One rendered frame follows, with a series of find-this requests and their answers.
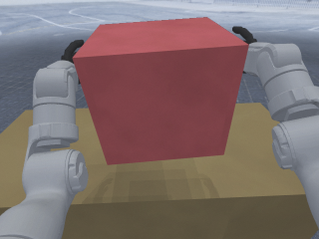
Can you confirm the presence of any left robot upper arm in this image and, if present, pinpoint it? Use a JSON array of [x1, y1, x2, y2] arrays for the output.
[[0, 148, 89, 239]]

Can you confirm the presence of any robot right hand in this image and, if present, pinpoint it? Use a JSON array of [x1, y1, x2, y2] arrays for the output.
[[232, 26, 257, 74]]

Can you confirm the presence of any right robot forearm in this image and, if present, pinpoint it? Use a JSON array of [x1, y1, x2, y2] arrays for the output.
[[243, 42, 319, 121]]

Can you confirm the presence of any left robot forearm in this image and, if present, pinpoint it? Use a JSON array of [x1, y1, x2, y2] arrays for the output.
[[22, 60, 79, 193]]

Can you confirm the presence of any carton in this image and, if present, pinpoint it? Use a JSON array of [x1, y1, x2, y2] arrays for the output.
[[72, 17, 249, 165]]

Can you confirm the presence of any pedestal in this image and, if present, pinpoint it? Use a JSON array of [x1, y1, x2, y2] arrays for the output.
[[0, 103, 319, 239]]

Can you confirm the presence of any robot left hand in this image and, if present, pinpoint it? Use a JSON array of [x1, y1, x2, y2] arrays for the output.
[[61, 40, 84, 84]]

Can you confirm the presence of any right robot upper arm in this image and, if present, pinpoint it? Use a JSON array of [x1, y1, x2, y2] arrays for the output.
[[271, 115, 319, 229]]

